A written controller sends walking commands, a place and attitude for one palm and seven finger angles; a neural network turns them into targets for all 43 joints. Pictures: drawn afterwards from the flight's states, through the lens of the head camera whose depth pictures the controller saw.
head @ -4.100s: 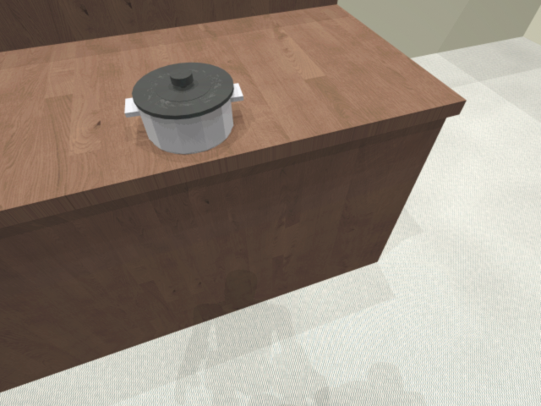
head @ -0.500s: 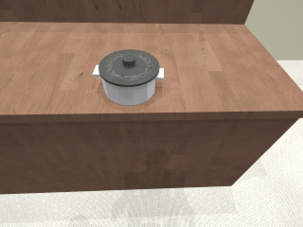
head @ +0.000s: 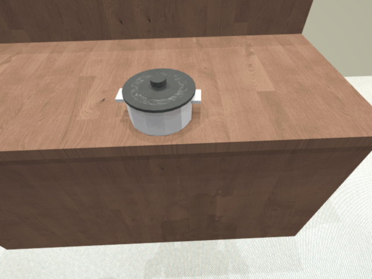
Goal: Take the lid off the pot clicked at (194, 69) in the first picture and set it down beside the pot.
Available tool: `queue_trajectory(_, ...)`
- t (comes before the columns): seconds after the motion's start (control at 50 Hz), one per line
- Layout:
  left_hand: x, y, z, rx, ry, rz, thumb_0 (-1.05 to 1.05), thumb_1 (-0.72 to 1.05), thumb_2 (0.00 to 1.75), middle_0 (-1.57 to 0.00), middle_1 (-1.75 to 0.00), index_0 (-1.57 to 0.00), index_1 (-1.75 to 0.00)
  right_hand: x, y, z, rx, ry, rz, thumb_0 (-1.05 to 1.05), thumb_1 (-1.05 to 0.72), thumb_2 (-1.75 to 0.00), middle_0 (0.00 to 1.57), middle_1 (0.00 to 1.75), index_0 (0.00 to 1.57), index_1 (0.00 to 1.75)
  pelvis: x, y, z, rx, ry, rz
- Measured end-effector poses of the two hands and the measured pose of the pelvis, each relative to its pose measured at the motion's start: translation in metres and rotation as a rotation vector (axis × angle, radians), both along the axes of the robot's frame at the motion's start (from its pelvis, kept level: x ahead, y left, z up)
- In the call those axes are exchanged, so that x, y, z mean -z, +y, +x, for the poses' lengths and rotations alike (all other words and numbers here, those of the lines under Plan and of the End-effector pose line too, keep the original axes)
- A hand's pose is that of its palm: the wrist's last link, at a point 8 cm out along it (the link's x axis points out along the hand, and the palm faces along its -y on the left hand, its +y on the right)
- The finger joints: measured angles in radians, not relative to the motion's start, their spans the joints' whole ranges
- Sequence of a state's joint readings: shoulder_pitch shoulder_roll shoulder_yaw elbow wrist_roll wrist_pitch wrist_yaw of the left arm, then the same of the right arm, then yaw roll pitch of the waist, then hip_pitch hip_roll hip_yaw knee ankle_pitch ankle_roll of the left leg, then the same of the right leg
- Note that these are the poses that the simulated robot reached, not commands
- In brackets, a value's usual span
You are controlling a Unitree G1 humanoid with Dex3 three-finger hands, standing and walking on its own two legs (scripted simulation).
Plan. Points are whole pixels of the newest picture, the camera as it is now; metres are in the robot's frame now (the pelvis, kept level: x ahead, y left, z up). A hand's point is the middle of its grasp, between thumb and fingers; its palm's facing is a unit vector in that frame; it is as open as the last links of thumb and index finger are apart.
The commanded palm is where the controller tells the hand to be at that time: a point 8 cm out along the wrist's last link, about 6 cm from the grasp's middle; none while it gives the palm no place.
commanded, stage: look again from close up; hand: left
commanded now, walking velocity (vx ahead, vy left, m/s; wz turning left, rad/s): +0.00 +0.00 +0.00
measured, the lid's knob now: (158, 80) +0.55 +0.11 +0.16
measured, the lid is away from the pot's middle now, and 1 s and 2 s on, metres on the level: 0.00 0.00 0.00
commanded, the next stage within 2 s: shuffle to correct the standing spot in 0.72 s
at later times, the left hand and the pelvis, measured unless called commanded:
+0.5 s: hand out of the picture +0.02 +0.16 -0.17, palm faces +0.01 -0.98 -0.20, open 7.3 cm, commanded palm none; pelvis +0.01 -0.02 +0.00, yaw +0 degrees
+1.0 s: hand out of the picture +0.01 +0.16 -0.17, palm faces +0.04 -0.98 -0.18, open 7.4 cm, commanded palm none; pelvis +0.02 -0.02 +0.00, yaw +1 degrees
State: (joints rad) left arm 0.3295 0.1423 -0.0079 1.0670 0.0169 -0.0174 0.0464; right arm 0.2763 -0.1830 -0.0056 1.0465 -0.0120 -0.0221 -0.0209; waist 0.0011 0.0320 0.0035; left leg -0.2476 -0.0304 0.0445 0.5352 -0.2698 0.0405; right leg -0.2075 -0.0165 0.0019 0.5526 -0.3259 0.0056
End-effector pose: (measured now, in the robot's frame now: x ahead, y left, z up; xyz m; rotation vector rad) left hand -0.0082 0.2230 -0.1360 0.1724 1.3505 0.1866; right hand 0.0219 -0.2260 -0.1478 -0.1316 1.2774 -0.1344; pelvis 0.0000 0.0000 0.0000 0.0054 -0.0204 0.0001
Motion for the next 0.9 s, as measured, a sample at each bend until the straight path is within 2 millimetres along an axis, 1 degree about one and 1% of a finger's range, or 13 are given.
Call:
queue_trajectory(0.14, 0.001, -0.004, 0.019, 0.015, -0.038, -0.008, 0.01, 0.91, 0.90, -0.19, -0.30, -0.20, -0.30, -0.006, -0.007, 0.011, -0.003, -0.015, -0.016, 0.01, -0.93, -0.90, 0.20, 0.30, 0.20, 0.29, -0.002, -0.006, 0.003, 0.005, -0.001, 0.002)
queue_trajectory(0.28, 0.003, -0.010, 0.028, 0.026, -0.048, -0.021, 0.00, 0.91, 0.90, -0.20, -0.30, -0.20, -0.30, -0.010, -0.012, 0.011, -0.002, 0.005, -0.026, 0.00, -0.92, -0.90, 0.20, 0.30, 0.20, 0.29, -0.003, -0.011, 0.004, 0.006, 0.002, 0.001)
queue_trajectory(0.4, 0.004, -0.012, 0.027, 0.026, -0.034, -0.028, 0.01, 0.91, 0.90, -0.20, -0.30, -0.20, -0.30, -0.011, -0.015, 0.006, 0.002, 0.033, -0.030, 0.00, -0.92, -0.90, 0.20, 0.30, 0.20, 0.29, -0.004, -0.014, 0.005, 0.005, 0.005, 0.000)
queue_trajectory(0.58, 0.005, -0.013, 0.020, 0.019, 0.001, -0.033, 0.01, 0.91, 0.90, -0.20, -0.30, -0.20, -0.30, -0.012, -0.015, 0.000, 0.006, 0.068, -0.030, 0.00, -0.92, -0.90, 0.20, 0.30, 0.20, 0.29, -0.005, -0.016, 0.007, 0.005, 0.009, -0.001)
queue_trajectory(0.9, 0.006, -0.016, 0.016, 0.006, 0.013, -0.043, 0.00, 0.91, 0.90, -0.19, -0.30, -0.20, -0.30, -0.013, -0.015, 0.002, 0.002, 0.070, -0.032, 0.00, -0.93, -0.90, 0.20, 0.30, 0.20, 0.29, -0.006, -0.016, 0.008, 0.000, 0.007, -0.001)
